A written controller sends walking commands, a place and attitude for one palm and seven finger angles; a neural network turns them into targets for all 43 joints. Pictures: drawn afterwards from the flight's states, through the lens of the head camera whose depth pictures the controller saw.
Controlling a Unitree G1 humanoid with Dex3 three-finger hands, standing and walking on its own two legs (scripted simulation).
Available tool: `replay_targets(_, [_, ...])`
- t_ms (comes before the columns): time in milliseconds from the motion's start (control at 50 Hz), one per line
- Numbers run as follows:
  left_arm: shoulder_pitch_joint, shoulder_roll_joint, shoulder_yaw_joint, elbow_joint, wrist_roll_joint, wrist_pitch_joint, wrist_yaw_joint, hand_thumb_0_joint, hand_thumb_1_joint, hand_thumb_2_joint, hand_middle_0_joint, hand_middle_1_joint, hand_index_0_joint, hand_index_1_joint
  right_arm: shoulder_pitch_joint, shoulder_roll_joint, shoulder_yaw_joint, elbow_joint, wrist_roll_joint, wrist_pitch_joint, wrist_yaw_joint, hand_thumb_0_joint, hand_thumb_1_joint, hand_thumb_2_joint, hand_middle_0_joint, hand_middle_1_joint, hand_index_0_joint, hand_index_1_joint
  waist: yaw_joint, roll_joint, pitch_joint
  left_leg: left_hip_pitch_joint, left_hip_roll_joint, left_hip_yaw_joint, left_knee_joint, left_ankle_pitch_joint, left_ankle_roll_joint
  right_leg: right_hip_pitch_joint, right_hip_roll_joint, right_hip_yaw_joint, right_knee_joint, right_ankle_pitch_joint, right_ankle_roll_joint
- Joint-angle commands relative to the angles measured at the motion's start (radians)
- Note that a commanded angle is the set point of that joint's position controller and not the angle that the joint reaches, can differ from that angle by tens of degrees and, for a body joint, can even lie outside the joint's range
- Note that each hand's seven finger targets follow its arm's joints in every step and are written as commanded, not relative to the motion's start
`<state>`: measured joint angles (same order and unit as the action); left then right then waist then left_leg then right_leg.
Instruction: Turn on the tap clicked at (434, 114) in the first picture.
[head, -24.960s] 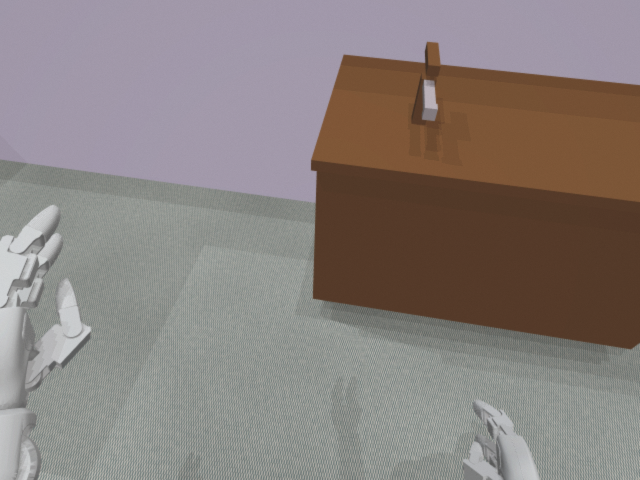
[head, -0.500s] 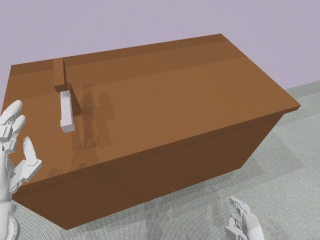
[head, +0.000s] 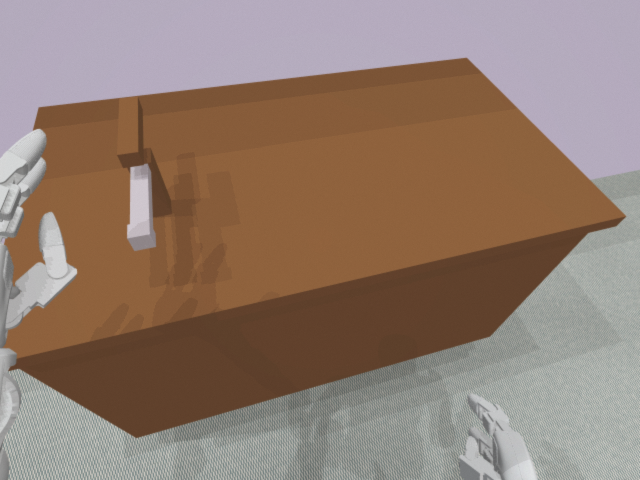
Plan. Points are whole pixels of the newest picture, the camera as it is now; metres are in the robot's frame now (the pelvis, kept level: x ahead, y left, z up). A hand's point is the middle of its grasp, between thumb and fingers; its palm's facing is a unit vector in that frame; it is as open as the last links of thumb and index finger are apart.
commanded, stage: look again from close up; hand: left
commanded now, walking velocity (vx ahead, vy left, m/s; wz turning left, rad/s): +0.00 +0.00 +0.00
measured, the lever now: (141, 235) +0.38 +0.29 +0.05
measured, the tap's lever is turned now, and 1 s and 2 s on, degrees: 0 0 0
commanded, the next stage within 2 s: come to a stop and stand still in 0.22 s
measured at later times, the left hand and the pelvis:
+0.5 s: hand (41, 313) +0.20 +0.27 +0.17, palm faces +0.39 -0.83 -0.40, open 7.4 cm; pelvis -0.03 +0.02 +0.00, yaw -2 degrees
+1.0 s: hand (18, 301) +0.20 +0.28 +0.19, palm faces +0.41 -0.83 -0.37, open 7.4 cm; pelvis -0.04 +0.03 +0.00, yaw -3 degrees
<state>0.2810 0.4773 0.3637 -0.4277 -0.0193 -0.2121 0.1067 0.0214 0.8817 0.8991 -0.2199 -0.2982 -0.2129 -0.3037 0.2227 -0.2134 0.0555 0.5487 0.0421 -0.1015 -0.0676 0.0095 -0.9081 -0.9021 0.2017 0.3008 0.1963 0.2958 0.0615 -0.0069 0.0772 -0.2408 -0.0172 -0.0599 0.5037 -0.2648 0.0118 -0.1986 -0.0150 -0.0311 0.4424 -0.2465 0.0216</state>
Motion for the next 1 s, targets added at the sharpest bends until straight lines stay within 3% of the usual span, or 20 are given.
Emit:
replay_targets(0, [-0.144,0.181,0.194,-0.005,-0.012,-0.099,0.014,0.0,0.9,0.9,-0.2,-0.3,-0.2,-0.3,-0.051,-0.144,-0.084,-0.103,-0.047,-0.095,0.049,0.0,-0.9,-0.9,0.2,0.3,0.2,0.3,-0.016,-0.009,-0.19,-0.001,0.046,0.017,-0.005,0.2,-0.008,0.034,-0.068,0.135,-0.07,0.247,-0.075])
replay_targets(40, [0.07,0.026,0.085,-0.029,-0.03,-0.093,-0.005,0.0,0.9,0.9,-0.2,-0.3,-0.2,-0.3,-0.023,-0.138,-0.091,-0.101,-0.037,-0.094,0.086,0.0,-0.9,-0.9,0.2,0.3,0.2,0.3,-0.018,0.041,-0.288,0.047,0.052,0.039,0.011,0.275,-0.005,0.113,-0.079,0.113,-0.034,0.355,-0.075])
replay_targets(80, [0.14,-0.002,0.036,-0.186,-0.029,-0.082,-0.01,0.0,0.9,0.9,-0.2,-0.3,-0.2,-0.3,-0.064,-0.149,-0.102,-0.112,-0.036,-0.101,0.109,0.0,-0.9,-0.9,0.2,0.3,0.2,0.3,-0.021,0.026,-0.27,0.047,0.051,0.052,0.012,0.266,-0.002,0.102,-0.084,0.108,-0.046,0.366,-0.067])
replay_targets(120, [0.228,0.011,0.058,-0.213,-0.026,-0.061,0.0,0.0,0.9,0.9,-0.2,-0.3,-0.2,-0.3,-0.095,-0.141,-0.103,-0.11,-0.028,-0.096,0.111,0.0,-0.9,-0.9,0.2,0.3,0.2,0.3,-0.027,-0.012,-0.266,0.072,0.068,0.05,-0.013,0.279,0.007,0.085,-0.062,0.072,-0.035,0.344,-0.051])
replay_targets(200, [0.161,0.105,0.188,-0.278,-0.012,-0.064,0.014,0.0,0.9,0.9,-0.2,-0.3,-0.2,-0.3,-0.149,-0.136,-0.092,-0.133,-0.044,-0.074,0.07,0.0,-0.9,-0.9,0.2,0.3,0.2,0.3,-0.038,-0.062,-0.187,0.007,0.07,0.03,-0.061,0.217,0.002,0.058,-0.04,0.037,-0.039,0.269,-0.034])
replay_targets(220, [0.109,0.192,0.25,-0.344,-0.012,-0.072,0.026,0.0,0.9,0.9,-0.2,-0.3,-0.2,-0.3,-0.153,-0.147,-0.092,-0.133,-0.044,-0.065,0.057,0.0,-0.9,-0.9,0.2,0.3,0.2,0.3,-0.042,0.004,-0.205,0.022,0.078,0.026,-0.078,0.237,0.005,0.069,-0.035,0.037,-0.013,0.266,-0.033])
replay_targets(240, [0.129,0.115,0.203,-0.316,-0.02,-0.069,0.026,0.0,0.9,0.9,-0.2,-0.3,-0.2,-0.3,-0.15,-0.126,-0.086,-0.139,-0.042,-0.062,0.048,0.0,-0.9,-0.9,0.2,0.3,0.2,0.3,-0.043,0.063,-0.198,0.017,0.083,0.026,-0.088,0.257,0.009,0.077,-0.033,0.023,-0.003,0.258,-0.029])
replay_targets(300, [0.088,0.123,0.183,-0.361,-0.019,-0.059,0.03,0.0,0.9,0.9,-0.2,-0.3,-0.2,-0.3,-0.138,-0.13,-0.083,-0.144,-0.038,-0.069,0.039,0.0,-0.9,-0.9,0.2,0.3,0.2,0.3,-0.03,0.209,-0.211,0.027,0.093,0.022,-0.079,0.304,0.013,0.093,-0.024,0.02,0.002,0.255,-0.025])
replay_targets(420, [0.105,0.026,0.099,-0.321,-0.009,-0.049,0.021,0.0,0.9,0.9,-0.2,-0.3,-0.2,-0.3,-0.116,-0.14,-0.088,-0.12,-0.04,-0.086,0.046,0.0,-0.9,-0.9,0.2,0.3,0.2,0.3,-0.042,0.114,-0.227,0.07,0.098,0.009,-0.073,0.243,0.007,0.077,-0.017,0.014,-0.034,0.236,-0.027])
replay_targets(560, [0.059,0.002,0.075,-0.187,0.003,-0.042,0.012,0.0,0.9,0.9,-0.2,-0.3,-0.2,-0.3,-0.127,-0.13,-0.088,-0.113,-0.038,-0.059,0.046,0.0,-0.9,-0.9,0.2,0.3,0.2,0.3,-0.053,0.025,-0.102,-0.039,0.088,-0.012,-0.14,-0.107,0.007,0.007,-0.017,0.039,-0.092,0.045,-0.028])
replay_targets(620, [0.001,0.046,0.103,-0.201,0.005,-0.047,0.012,0.0,0.9,0.9,-0.2,-0.3,-0.2,-0.3,-0.138,-0.127,-0.083,-0.119,-0.036,-0.056,0.038,0.0,-0.9,-0.9,0.2,0.3,0.2,0.3,-0.053,0.054,-0.092,-0.057,0.091,-0.024,-0.169,-0.169,0.013,0.003,-0.011,0.047,-0.099,-0.007,-0.028])
replay_targets(640, [0.004,0.011,0.076,-0.193,0.001,-0.048,0.008,0.0,0.9,0.9,-0.2,-0.3,-0.2,-0.3,-0.137,-0.114,-0.076,-0.124,-0.038,-0.055,0.038,0.0,-0.9,-0.9,0.2,0.3,0.2,0.3,-0.05,0.052,-0.096,-0.062,0.092,-0.029,-0.176,-0.179,0.015,0.015,-0.011,0.041,-0.098,-0.007,-0.026])
replay_targets(760, [0.01,0.03,0.075,-0.286,0.0,-0.053,0.016,0.0,0.9,0.9,-0.2,-0.3,-0.2,-0.3,-0.143,-0.11,-0.07,-0.135,-0.038,-0.079,0.041,0.0,-0.9,-0.9,0.2,0.3,0.2,0.3,-0.038,0.09,-0.147,-0.047,0.083,-0.023,-0.164,-0.094,0.017,0.08,-0.017,0.041,-0.092,0.067,-0.029])
replay_targets(780, [-1.017,0.903,0.692,-0.586,0.157,-0.185,0.015,0.0,0.9,0.9,-0.2,-0.3,-0.2,-0.3,-0.006,-0.125,-0.074,-0.109,-0.09,-0.112,0.041,0.0,-0.9,-0.9,0.2,0.3,0.2,0.3,-0.033,-0.019,-0.1,-0.187,0.094,-0.015,-0.022,0.044,0.031,0.006,-0.062,0.095,-0.105,0.126,-0.036])
replay_targets(800, [-0.395,0.218,0.248,0.033,0.04,-0.15,-0.021,0.0,0.9,0.9,-0.2,-0.3,-0.2,-0.3,-0.087,0.009,-0.022,-0.05,-0.052,-0.113,0.036,0.0,-0.9,-0.9,0.2,0.3,0.2,0.3,-0.038,-0.033,-0.258,0.014,0.038,-0.008,-0.072,0.115,0.03,-0.032,-0.093,0.076,-0.076,0.048,-0.066])
replay_targets(820, [-0.126,0.122,0.214,-0.053,-0.024,-0.126,-0.008,0.0,0.9,0.9,-0.2,-0.3,-0.2,-0.3,-0.102,-0.07,-0.081,-0.104,-0.036,-0.121,0.044,0.0,-0.9,-0.9,0.2,0.3,0.2,0.3,-0.003,0.167,-0.277,0.097,0.045,0.001,-0.132,0.173,0.001,0.054,-0.016,0.083,-0.022,0.117,-0.08])
replay_targets(840, [-0.114,0.023,0.102,-0.017,-0.01,-0.116,-0.017,0.0,0.9,0.9,-0.2,-0.3,-0.2,-0.3,-0.075,-0.096,-0.095,-0.134,-0.034,-0.135,0.049,0.0,-0.9,-0.9,0.2,0.3,0.2,0.3,-0.015,0.243,-0.287,0.047,0.067,0.001,-0.122,0.164,-0.003,0.083,-0.015,0.078,0.001,0.114,-0.071])
replay_targets(880, [-0.003,0.009,0.069,-0.104,-0.024,-0.119,-0.027,0.0,0.9,0.9,-0.2,-0.3,-0.2,-0.3,-0.08,-0.11,-0.096,-0.117,-0.033,-0.131,0.07,0.0,-0.9,-0.9,0.2,0.3,0.2,0.3,-0.008,0.311,-0.22,-0.047,0.089,-0.027,-0.159,0.094,0.007,0.1,-0.021,0.063,0.004,0.082,-0.05])
replay_targets(920, [0.095,-0.035,0.022,-0.133,-0.023,-0.111,-0.026,0.0,0.9,0.9,-0.2,-0.3,-0.2,-0.3,-0.089,-0.102,-0.094,-0.12,-0.023,-0.128,0.085,0.0,-0.9,-0.9,0.2,0.3,0.2,0.3,-0.009,0.199,-0.188,-0.078,0.081,-0.012,-0.173,0.029,0.007,0.111,-0.011,0.044,-0.014,0.084,-0.042])
replay_targets(980, [0.128,0.028,0.078,-0.104,-0.018,-0.096,-0.01,0.0,0.9,0.9,-0.2,-0.3,-0.2,-0.3,-0.084,-0.108,-0.093,-0.119,-0.028,-0.115,0.069,0.0,-0.9,-0.9,0.2,0.3,0.2,0.3,-0.01,-0.077,-0.164,-0.099,0.064,-0.008,-0.162,-0.062,-0.005,0.083,-0.011,0.058,-0.091,0.006,-0.028])
